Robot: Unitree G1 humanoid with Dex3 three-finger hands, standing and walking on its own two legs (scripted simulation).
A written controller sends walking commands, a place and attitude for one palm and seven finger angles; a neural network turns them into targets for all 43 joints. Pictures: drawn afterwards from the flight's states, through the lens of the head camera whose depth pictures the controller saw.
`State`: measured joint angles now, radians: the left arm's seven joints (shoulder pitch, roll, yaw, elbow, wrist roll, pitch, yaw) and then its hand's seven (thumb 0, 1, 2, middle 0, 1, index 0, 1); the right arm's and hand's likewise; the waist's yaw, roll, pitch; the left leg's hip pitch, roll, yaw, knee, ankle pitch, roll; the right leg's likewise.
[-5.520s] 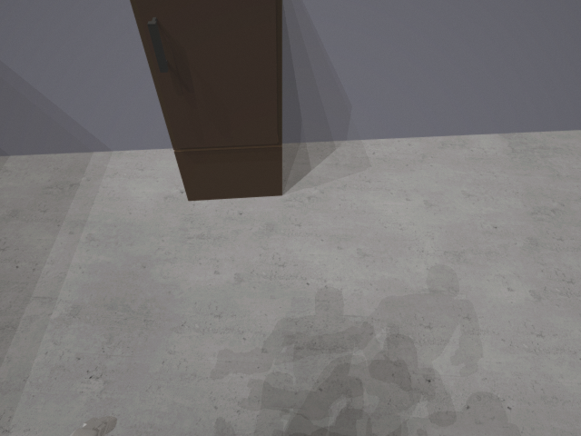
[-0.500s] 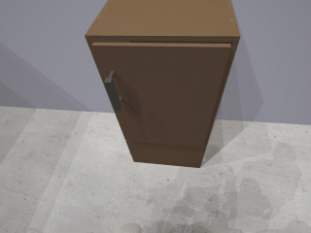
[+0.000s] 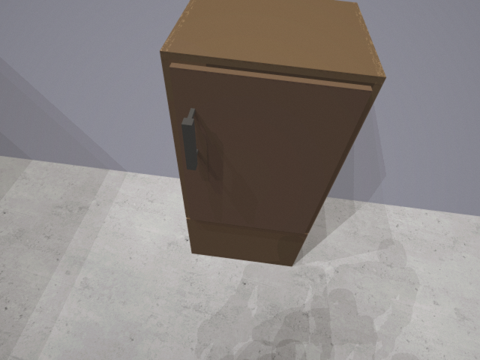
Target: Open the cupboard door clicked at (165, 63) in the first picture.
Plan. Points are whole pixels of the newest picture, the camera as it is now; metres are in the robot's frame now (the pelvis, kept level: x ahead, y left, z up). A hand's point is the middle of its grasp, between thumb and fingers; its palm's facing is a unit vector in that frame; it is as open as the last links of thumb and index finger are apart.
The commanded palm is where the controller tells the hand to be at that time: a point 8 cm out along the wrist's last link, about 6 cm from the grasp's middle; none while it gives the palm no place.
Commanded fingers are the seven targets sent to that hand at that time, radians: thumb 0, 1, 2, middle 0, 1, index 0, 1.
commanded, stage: come to a stop and stand still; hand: left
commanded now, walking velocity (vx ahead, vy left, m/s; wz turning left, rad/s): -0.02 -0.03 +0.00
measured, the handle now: (192, 139) +0.59 +0.15 -0.02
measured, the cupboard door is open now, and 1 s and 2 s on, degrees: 0 0 0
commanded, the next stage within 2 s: look again from close up in 0.38 s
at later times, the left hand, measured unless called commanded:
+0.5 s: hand out of the picture +0.00 +0.15 -0.18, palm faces +0.03 -0.98 -0.20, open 7.3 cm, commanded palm none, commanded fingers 0.00 0.90 0.90 -0.20 -0.30 -0.20 -0.30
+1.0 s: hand out of the picture +0.00 +0.23 -0.17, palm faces +0.03 -0.96 -0.27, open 7.4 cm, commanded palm none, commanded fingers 0.00 0.90 0.90 -0.20 -0.30 -0.20 -0.30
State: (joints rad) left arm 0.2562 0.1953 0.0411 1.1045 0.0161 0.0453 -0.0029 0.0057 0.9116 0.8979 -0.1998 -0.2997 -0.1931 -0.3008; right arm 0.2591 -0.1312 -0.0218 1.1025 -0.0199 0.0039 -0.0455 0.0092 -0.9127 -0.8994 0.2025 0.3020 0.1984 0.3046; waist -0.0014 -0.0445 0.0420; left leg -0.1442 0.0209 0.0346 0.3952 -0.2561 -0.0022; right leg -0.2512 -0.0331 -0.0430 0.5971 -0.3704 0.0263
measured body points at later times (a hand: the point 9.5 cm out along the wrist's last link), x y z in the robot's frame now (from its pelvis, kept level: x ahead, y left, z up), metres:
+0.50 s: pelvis -0.01 -0.03 +0.00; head +0.00 -0.03 +0.45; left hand +0.00 +0.20 -0.16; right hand -0.01 -0.24 -0.17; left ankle -0.03 +0.12 -0.74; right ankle -0.02 -0.12 -0.74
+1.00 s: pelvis -0.05 +0.02 -0.01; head -0.08 +0.02 +0.44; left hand -0.01 +0.28 -0.15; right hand +0.03 -0.24 -0.14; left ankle -0.03 +0.12 -0.74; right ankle -0.02 -0.12 -0.74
